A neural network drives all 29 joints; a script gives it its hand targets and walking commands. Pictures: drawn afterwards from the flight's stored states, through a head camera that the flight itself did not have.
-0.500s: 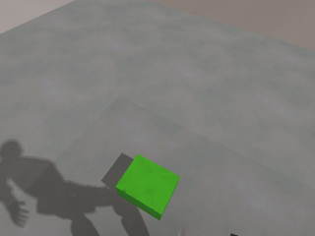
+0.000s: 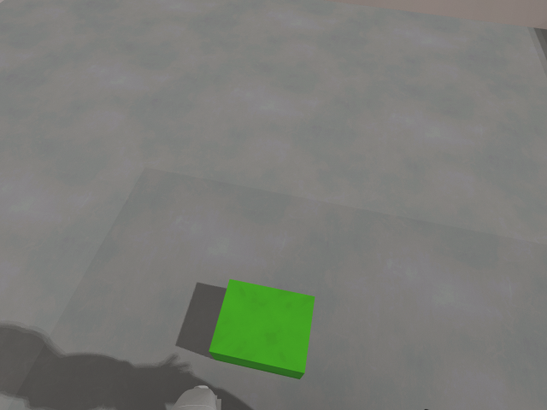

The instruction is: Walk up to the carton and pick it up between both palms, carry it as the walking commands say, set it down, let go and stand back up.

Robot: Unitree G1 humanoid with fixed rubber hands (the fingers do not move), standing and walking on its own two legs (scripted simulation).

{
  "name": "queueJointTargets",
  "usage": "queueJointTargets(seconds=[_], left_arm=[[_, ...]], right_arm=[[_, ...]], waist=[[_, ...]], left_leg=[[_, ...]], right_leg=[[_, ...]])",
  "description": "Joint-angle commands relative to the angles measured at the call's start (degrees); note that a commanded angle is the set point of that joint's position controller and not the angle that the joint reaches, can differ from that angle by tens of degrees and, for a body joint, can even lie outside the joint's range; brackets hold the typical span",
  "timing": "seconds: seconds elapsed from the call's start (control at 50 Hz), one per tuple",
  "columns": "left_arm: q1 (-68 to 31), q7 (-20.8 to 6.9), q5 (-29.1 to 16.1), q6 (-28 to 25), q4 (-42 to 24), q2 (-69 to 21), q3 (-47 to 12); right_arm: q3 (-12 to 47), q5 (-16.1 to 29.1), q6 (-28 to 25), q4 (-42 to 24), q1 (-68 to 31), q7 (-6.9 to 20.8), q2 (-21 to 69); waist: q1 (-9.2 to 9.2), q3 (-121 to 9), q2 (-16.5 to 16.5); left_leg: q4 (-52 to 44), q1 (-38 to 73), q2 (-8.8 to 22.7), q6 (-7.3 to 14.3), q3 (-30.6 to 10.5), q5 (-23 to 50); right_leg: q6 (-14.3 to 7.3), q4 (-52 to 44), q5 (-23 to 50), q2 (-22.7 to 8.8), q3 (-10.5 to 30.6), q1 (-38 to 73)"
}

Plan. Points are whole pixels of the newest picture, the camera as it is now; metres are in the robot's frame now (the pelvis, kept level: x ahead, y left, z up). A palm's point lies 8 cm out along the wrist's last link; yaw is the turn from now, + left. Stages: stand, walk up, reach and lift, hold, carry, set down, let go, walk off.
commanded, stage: walk up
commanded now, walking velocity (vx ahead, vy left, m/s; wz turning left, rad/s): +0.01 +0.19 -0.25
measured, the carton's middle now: (264, 328) +0.38 +0.01 -0.70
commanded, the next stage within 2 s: none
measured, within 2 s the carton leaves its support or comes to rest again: neither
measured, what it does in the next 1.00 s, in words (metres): steps on the spot: left foot, then right foot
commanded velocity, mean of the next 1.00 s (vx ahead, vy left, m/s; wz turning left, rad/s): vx -0.05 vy -0.06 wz -0.12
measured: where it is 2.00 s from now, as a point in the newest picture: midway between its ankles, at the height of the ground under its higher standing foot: outside the picture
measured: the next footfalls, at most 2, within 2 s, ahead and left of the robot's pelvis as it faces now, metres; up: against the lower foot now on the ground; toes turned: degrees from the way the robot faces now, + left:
left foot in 0.06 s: +0.08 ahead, +0.19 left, +0.00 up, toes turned +2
right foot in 0.66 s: -0.04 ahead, -0.09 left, +0.00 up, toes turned -8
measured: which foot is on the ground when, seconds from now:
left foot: up 0.00-0.04, down 0.06-0.64, up 0.66-0.88, down 0.90-1.00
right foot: down 0.00-0.06, up 0.08-0.64, down 0.66-1.00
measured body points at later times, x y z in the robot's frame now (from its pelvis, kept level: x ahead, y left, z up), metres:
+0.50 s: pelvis +0.00 +0.08 +0.00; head +0.03 +0.11 +0.45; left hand +0.11 +0.33 -0.16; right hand -0.01 -0.19 -0.12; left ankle +0.04 +0.19 -0.74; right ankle -0.07 -0.10 -0.67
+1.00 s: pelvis +0.00 +0.01 +0.00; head +0.01 +0.02 +0.45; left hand +0.08 +0.23 -0.16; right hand -0.01 -0.21 -0.15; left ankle -0.01 +0.13 -0.74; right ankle -0.08 -0.08 -0.74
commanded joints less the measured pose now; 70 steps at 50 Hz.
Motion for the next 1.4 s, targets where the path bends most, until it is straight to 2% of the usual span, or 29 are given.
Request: queueJointTargets(seconds=[0.0,0.02,0.04,0.06,0.1,0.14,0.16,0.3,0.36,0.4,0.42,0.52,0.56,0.6,0.62,0.66,0.72,0.78,0.9,1.04,1.06,1.08,1.14,1.16,1.2,1.22,1.3,1.34,1.38], left_arm=[[-0.7,0.3,-0.2,-0.3,-6.8,11.1,3.2],[-1.1,0.0,-0.3,-0.2,-9.6,6.5,2.4],[-2.1,0.6,-1.2,0.2,-9.6,6.1,1.9],[0.0,0.6,-1.4,0.7,-8.6,5.7,2.0],[0.9,-0.4,-1.6,1.5,-6.8,8.1,2.5],[1.1,-2.3,-0.6,3.4,-3.3,11.1,4.2],[2.8,-2.5,-1.1,3.7,-2.7,10.3,3.7],[-2.2,-4.0,0.0,6.0,-3.8,8.0,2.4],[-3.1,-3.7,-0.5,4.9,-5.2,9.5,2.6],[-5.7,-5.8,-0.3,5.3,-5.9,9.9,2.4],[-5.0,-4.8,-1.9,4.3,-6.3,8.9,1.8],[-1.0,-4.8,-2.0,2.7,-3.8,8.1,0.7],[6.7,-3.8,-1.4,0.9,0.0,9.8,1.0],[8.7,-3.5,-1.6,0.6,-0.5,16.5,2.8],[4.5,-2.6,-1.7,0.7,-1.4,13.6,1.7],[-3.6,-1.2,-0.9,-0.8,-5.2,6.7,-1.4],[-5.6,-1.0,-1.0,-3.5,-2.1,7.9,-1.6],[-2.9,-0.4,-2.2,-3.4,-0.9,6.8,-2.2],[3.1,0.4,-2.9,-2.4,3.1,4.4,-2.2],[2.8,0.1,-2.1,-2.0,6.8,6.4,-1.8],[2.6,0.4,-1.7,-2.3,6.4,6.7,-0.4],[3.5,0.7,-2.3,-2.2,3.7,11.3,1.8],[3.3,0.0,-2.6,-1.1,5.4,9.4,1.9],[2.4,0.1,-1.7,-0.6,4.9,9.9,2.4],[-0.6,0.8,-0.9,0.5,4.5,8.0,2.2],[-1.3,0.3,-0.9,1.7,4.0,8.8,2.3],[-0.2,0.7,-2.3,1.9,3.0,8.4,2.1],[1.6,0.5,-1.7,2.5,0.7,3.6,2.0],[-1.7,-0.1,0.8,3.4,0.9,6.8,3.1]], right_arm=[[-1.7,0.2,-2.5,-1.6,10.8,-1.5,-7.8],[-2.6,-0.1,-3.5,-0.2,13.1,-2.5,-13.8],[-2.8,1.2,-3.7,-1.6,14.1,-2.7,-15.8],[-3.1,1.0,-4.2,-2.7,11.4,-3.0,-15.0],[-3.0,2.1,-4.7,-4.6,5.4,-3.5,-13.5],[-3.4,1.9,-4.1,-3.7,9.1,-5.1,-13.4],[-3.0,2.0,-4.3,-4.2,8.0,-5.2,-12.6],[-1.9,1.2,-3.8,0.9,12.5,-6.3,-8.6],[-2.4,-0.3,-3.7,-1.7,5.8,-5.4,-11.2],[-4.4,-0.2,-2.8,1.3,6.2,-5.9,-13.8],[-3.2,-0.8,-3.0,-1.9,5.0,-4.5,-12.3],[-4.2,-1.2,-2.6,1.4,5.5,-4.0,-12.9],[-3.8,0.5,-2.7,1.1,3.0,-3.8,-10.7],[-2.8,2.3,-2.3,-3.2,-0.6,-3.8,-4.4],[-2.1,1.5,-1.3,-1.4,2.5,-4.1,-4.6],[-1.8,-1.5,0.3,2.2,6.8,-2.2,-1.4],[-0.9,1.8,-1.3,5.5,8.1,-1.9,-0.8],[-0.4,1.4,-2.1,4.7,5.2,-2.6,-2.9],[0.5,1.1,-4.2,8.4,8.5,-3.1,-4.1],[1.2,1.3,-4.6,11.0,7.6,-4.3,-1.3],[-0.4,1.7,-4.2,8.9,5.8,-4.5,-3.0],[-2.4,1.6,-2.6,9.0,4.9,-4.9,-5.9],[-1.2,2.9,-2.2,7.4,7.3,-5.6,-0.3],[-1.8,2.1,-1.3,6.3,6.6,-5.5,-1.2],[-0.5,1.0,-0.3,6.7,3.9,-4.5,1.2],[-0.8,1.4,-0.5,5.0,3.6,-4.9,0.8],[-1.9,0.9,-2.0,4.9,6.4,-5.0,-1.5],[-2.7,0.3,-3.5,3.5,7.5,-5.7,-10.1],[-3.6,0.7,-3.6,4.9,10.4,-6.0,-12.4]], waist=[[-2.48,-8.9,3.4],[-3.25,-7.8,21.5],[-4.09,-11.2,20.6],[-0.67,-11.3,15.2],[0.62,-12.7,16.4],[-0.49,-10.7,8.0],[1.33,-11.8,10.3],[-1.12,-6.8,10.9],[-1.06,-7.0,15.1],[-1.97,-7.6,16.9],[-1.7,-7.7,20.5],[-1.64,-4.6,18.7],[2.1,-6.6,8.0],[4.27,-6.6,-23.4],[2.37,-4.1,-15.8],[-1.32,-4.6,3.0],[-4.38,-5.6,-7.6],[-1.67,-5.9,-11.3],[1.15,-7.5,6.3],[0.56,-6.3,5.2],[0.34,-5.4,2.7],[3.05,-2.3,4.7],[0.08,-7.1,-8.1],[1.21,-6.5,-12.3],[0.87,-4.0,-10.9],[-0.15,-3.4,-13.0],[-1.83,-7.0,0.0],[-2.01,-9.4,17.2],[-1.9,-7.0,8.0]], left_leg=[[-22.8,19.3,3.3,0.4,-0.8,14.5],[-24.6,22.9,17.4,4.4,-16.3,45.1],[-21.5,19.3,19.9,11.3,-15.5,60.6],[-19.7,19.0,21.3,12.4,-13.5,64.8],[-18.9,18.5,17.7,9.6,-11.9,51.0],[-18.5,19.5,20.5,7.3,-14.1,39.2],[-16.5,21.5,19.3,7.1,-11.8,49.0],[-17.8,17.3,17.7,9.5,-10.1,41.7],[-25.2,13.7,14.0,10.3,-5.8,5.7],[-29.5,13.6,18.4,10.1,-10.7,-7.9],[-28.2,11.8,13.8,9.4,-5.7,-7.8],[-28.7,5.7,18.6,10.3,-7.9,4.5],[-19.8,3.1,12.3,6.3,-0.4,8.6],[-0.5,-9.5,-0.8,1.5,6.0,-15.2],[8.0,-5.1,0.6,2.3,0.9,-14.6],[9.8,-1.7,0.5,3.7,-4.1,-5.2],[1.7,1.6,-0.5,3.1,-2.1,-2.7],[-7.1,4.9,-2.0,3.8,0.1,-6.5],[-20.8,21.2,4.7,4.8,-3.9,33.3],[-21.8,20.2,2.7,3.7,-1.3,30.8],[-20.8,20.0,3.0,4.5,-1.9,31.2],[-10.4,14.2,0.5,3.3,1.7,31.1],[-0.7,9.6,-2.6,2.1,3.9,5.3],[0.8,6.1,-4.2,1.4,3.1,-13.7],[8.5,6.1,-3.6,2.2,0.7,-18.9],[6.7,6.6,-2.0,2.8,2.2,-15.3],[-20.8,14.8,-0.2,1.3,1.4,8.6],[-24.6,17.4,21.2,8.8,-20.6,39.8],[-25.0,14.7,26.2,15.0,-20.8,37.0]], right_leg=[[-5.3,13.6,-1.2,3.4,-2.6,-8.0],[-1.6,28.3,-25.1,10.1,-3.2,-18.8],[-2.3,43.4,-28.2,11.8,3.4,-16.8],[-3.3,48.4,-24.7,11.2,7.6,-18.0],[-3.4,46.7,-20.6,9.8,9.8,-18.3],[-1.6,52.9,-13.9,10.4,11.4,-22.8],[-0.9,53.4,-13.5,11.7,10.7,-22.8],[2.5,55.0,-10.2,14.6,9.8,-25.9],[2.6,40.9,-5.6,12.2,4.7,-21.3],[1.4,34.0,-7.0,9.0,1.3,-18.7],[1.9,25.2,-10.8,9.8,-1.9,-15.1],[-2.9,11.2,-7.1,7.7,-3.4,-3.5],[-4.9,-2.2,1.6,10.8,-7.6,6.9],[-12.5,-14.7,4.9,-9.8,19.7,4.5],[-15.2,-15.6,6.3,-12.5,18.3,-4.7],[-9.5,-14.0,-1.3,-8.9,12.2,-5.4],[-9.9,-7.2,33.0,-2.2,3.7,4.3],[-13.0,-3.9,44.2,-5.2,1.8,8.5],[-8.0,-2.4,15.6,0.9,1.9,3.2],[-6.7,-3.8,23.9,1.5,-0.9,8.4],[-6.9,-1.2,29.3,1.5,-0.7,6.8],[-8.9,7.4,63.2,-5.0,6.5,5.9],[-14.0,4.7,71.8,-6.7,3.2,4.5],[-16.1,1.5,65.4,-10.4,9.1,4.4],[-17.4,-1.6,53.3,-10.7,8.2,-2.6],[-15.9,-1.3,40.3,-6.1,2.7,-4.9],[-8.0,7.6,28.0,-1.5,4.4,-1.7],[-3.3,29.9,-20.3,12.8,2.9,-11.3],[-3.7,44.2,-19.1,9.7,9.3,-18.0]])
